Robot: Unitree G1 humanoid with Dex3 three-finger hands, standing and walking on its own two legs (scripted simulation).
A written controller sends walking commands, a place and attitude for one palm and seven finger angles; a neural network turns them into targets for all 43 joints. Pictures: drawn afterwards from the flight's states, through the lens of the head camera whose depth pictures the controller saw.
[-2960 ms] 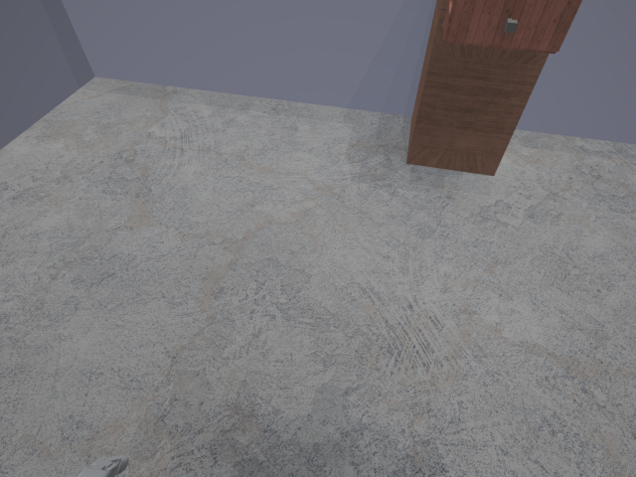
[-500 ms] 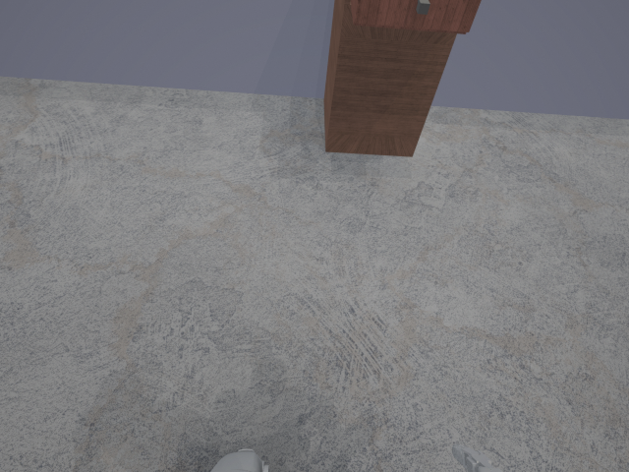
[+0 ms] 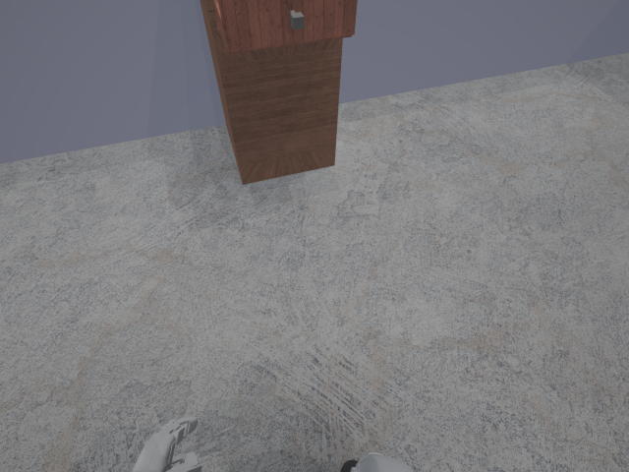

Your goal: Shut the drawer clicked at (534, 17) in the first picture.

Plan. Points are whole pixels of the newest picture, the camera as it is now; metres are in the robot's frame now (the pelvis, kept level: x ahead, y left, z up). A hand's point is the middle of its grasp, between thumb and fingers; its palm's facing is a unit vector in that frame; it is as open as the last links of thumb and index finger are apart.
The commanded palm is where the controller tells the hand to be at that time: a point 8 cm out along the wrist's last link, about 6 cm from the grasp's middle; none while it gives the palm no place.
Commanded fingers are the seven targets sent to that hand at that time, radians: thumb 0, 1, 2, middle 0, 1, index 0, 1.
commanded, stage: get within about a metre, facing it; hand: left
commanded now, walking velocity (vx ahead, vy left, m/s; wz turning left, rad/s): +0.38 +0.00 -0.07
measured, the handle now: (295, 18) +1.19 +0.03 +0.01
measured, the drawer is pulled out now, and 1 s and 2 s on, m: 0.16 0.16 0.16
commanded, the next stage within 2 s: stand and wait in 0.38 s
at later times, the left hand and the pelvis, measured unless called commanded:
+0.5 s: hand (160, 449) +0.18 +0.23 -0.18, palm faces +0.01 -0.99 -0.15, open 7.4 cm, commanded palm none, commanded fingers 0.00 0.90 0.90 -0.20 -0.30 -0.20 -0.30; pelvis +0.21 +0.05 +0.01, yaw -3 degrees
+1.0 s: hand (198, 325) +0.37 +0.20 -0.15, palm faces -0.02 -0.97 -0.24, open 7.2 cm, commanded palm none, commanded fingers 0.00 0.90 0.90 -0.20 -0.30 -0.20 -0.30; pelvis +0.32 +0.02 +0.02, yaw -2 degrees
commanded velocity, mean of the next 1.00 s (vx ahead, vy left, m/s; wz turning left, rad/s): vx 0.13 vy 0.00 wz -0.03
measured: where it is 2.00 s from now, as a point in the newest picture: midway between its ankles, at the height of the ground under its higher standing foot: (303, 429)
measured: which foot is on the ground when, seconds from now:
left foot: up 0.00-0.38, down 0.40-1.00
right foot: down 0.00-0.42, up 0.44-0.78, down 0.80-1.00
